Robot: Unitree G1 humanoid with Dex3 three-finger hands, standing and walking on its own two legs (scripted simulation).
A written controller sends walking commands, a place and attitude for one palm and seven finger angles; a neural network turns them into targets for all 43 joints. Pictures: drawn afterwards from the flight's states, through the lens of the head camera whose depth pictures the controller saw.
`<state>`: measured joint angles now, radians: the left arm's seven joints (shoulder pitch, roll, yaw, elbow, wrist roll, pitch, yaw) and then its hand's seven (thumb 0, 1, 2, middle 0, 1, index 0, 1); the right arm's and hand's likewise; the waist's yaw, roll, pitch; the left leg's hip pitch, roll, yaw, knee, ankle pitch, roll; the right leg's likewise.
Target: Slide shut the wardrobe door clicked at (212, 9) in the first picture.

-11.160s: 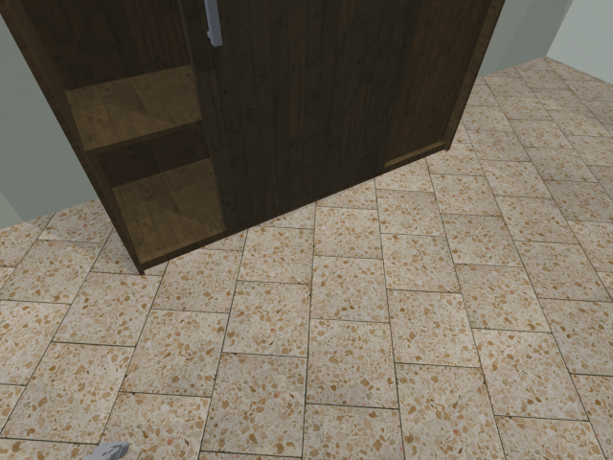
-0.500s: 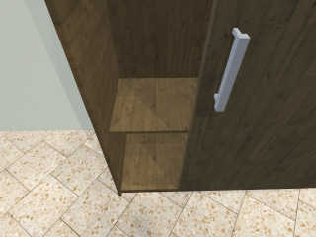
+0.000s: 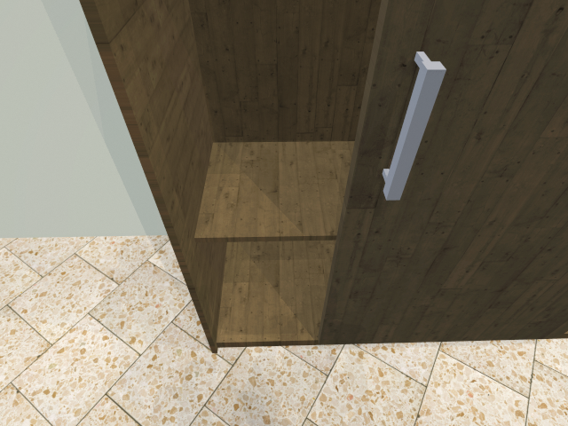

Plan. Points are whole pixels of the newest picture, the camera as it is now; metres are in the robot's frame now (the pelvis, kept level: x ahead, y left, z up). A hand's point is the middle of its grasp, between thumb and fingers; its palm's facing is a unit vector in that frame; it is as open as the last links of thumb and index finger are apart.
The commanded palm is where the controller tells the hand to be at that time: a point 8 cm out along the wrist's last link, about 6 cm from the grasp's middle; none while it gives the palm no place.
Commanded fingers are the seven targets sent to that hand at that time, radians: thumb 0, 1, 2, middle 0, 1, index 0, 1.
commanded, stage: raise the hand with hooked fingers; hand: right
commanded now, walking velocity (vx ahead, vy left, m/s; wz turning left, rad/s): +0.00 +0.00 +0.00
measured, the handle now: (405, 132) +0.51 -0.16 +0.17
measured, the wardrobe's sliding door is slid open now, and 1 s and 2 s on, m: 0.36 0.36 0.36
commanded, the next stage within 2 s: none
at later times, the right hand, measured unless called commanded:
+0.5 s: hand out of the picture +0.14 -0.17 +0.00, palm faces +0.01 +1.00 -0.01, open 9.0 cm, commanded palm +0.14 -0.23 +0.01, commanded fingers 0.00 -0.29 -0.64 0.24 0.69 0.24 0.69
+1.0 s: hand (495, 353) +0.20 -0.22 +0.09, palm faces -0.03 +1.00 -0.08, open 12.1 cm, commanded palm +0.17 -0.28 +0.10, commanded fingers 0.00 0.29 -0.39 0.28 1.07 0.28 1.07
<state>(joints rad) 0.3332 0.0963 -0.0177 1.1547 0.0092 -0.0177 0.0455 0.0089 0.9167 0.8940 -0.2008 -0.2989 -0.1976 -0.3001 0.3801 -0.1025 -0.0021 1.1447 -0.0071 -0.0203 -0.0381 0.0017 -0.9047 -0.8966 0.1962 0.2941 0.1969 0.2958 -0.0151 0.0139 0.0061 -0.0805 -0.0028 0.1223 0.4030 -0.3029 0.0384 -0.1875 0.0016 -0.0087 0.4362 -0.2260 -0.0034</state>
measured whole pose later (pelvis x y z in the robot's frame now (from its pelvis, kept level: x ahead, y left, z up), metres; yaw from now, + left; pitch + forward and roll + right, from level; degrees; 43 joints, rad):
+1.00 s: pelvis -0.04 -0.01 -0.02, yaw +2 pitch +1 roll +1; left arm 0.30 0.28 -0.02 0.64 -0.05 -0.31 0.07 0.02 0.90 0.89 -0.21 -0.30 -0.20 -0.30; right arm 0.26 -0.32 -0.29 -0.06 0.34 -0.16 0.32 0.00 0.07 -0.48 0.27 0.92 0.27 0.92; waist 0.00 -0.05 -0.04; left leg -0.32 -0.01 0.10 0.66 -0.36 0.03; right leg -0.42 -0.02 -0.03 0.69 -0.29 -0.02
